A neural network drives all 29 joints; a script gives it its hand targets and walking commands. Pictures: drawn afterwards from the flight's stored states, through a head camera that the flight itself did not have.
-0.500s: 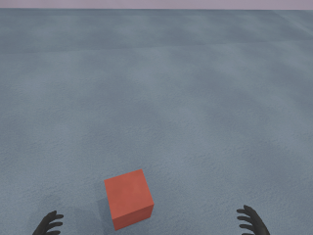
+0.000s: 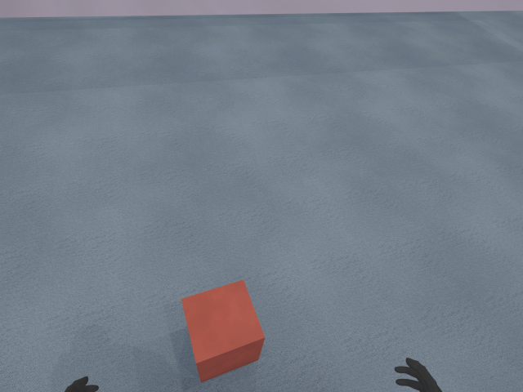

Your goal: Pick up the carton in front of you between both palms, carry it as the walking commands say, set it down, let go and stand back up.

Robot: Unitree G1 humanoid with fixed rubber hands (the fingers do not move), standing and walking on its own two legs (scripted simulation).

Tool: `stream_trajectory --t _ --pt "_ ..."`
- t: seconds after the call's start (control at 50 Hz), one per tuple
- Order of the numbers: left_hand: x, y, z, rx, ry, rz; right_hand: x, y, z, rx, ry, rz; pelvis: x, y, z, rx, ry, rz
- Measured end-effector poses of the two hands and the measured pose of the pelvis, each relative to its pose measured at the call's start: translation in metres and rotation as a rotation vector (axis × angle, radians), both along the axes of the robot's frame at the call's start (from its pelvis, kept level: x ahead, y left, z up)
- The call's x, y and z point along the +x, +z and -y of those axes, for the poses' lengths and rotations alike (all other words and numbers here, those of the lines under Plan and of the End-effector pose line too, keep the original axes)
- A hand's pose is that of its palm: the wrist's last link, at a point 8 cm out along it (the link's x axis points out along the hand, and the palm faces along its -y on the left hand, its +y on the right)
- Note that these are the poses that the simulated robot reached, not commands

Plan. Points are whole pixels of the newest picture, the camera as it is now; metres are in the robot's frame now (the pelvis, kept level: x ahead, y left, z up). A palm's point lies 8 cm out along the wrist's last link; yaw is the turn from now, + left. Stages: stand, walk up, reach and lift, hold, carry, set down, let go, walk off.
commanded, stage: stand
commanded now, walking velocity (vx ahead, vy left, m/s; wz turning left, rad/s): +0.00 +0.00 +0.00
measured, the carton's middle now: (222, 331) +0.42 +0.06 -0.65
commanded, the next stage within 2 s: none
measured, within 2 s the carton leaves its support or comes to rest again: neither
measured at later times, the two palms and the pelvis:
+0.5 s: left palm out of the picture +0.06 +0.28 -0.11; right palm out of the picture +0.08 -0.30 -0.09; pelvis -0.02 -0.01 +0.00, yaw +1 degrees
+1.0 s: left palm out of the picture +0.05 +0.28 -0.11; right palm out of the picture +0.07 -0.31 -0.10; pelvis -0.02 -0.02 +0.01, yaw +1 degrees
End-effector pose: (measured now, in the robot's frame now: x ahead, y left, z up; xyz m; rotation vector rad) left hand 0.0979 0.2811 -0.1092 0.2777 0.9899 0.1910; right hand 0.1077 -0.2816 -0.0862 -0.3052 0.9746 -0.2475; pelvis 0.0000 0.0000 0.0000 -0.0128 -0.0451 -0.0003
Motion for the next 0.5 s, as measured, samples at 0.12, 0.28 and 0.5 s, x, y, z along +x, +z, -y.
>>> stream_trajectory --t 0.12,0.28,0.5 --pt "-0.011 -0.001 -0.002 0.006 0.006 -0.023 -0.007 -0.001 0.004 -0.002 -0.002 -0.019 -0.004 0.001 0.001 0.001 0.003 0.004" --pt "-0.024 -0.001 -0.003 0.014 0.014 -0.049 -0.018 -0.003 0.009 -0.001 -0.006 -0.047 -0.009 0.003 0.003 0.002 0.007 0.008" --pt "-0.038 -0.001 -0.004 0.022 0.025 -0.081 -0.03 -0.006 0.016 0.0 -0.009 -0.088 -0.015 0.005 0.007 0.003 0.012 0.01"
